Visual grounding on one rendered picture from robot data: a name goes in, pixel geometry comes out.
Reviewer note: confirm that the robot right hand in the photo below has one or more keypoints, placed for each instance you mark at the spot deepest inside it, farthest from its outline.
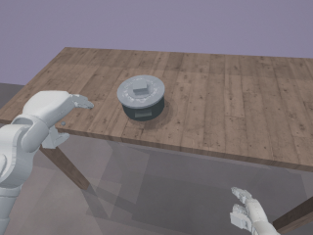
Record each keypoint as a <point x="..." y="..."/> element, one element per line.
<point x="244" y="217"/>

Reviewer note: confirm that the knob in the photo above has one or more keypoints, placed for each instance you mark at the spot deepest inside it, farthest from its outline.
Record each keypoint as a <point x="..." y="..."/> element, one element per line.
<point x="140" y="85"/>

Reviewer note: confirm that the pot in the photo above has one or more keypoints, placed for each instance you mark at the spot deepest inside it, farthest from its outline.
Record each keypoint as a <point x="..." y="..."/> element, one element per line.
<point x="145" y="113"/>

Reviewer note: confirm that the table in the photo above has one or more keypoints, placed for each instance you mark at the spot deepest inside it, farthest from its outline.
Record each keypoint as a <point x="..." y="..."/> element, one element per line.
<point x="253" y="109"/>

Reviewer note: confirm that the robot left hand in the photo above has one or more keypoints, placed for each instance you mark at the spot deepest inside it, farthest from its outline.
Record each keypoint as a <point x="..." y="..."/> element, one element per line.
<point x="51" y="106"/>

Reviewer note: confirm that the lid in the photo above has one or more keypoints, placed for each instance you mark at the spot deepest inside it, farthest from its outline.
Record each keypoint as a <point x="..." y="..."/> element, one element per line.
<point x="143" y="99"/>

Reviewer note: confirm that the robot right forearm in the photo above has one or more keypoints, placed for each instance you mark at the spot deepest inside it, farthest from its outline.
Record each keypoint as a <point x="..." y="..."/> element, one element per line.
<point x="262" y="227"/>

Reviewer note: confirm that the robot left forearm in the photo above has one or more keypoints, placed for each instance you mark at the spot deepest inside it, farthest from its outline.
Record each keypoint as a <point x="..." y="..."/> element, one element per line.
<point x="19" y="142"/>

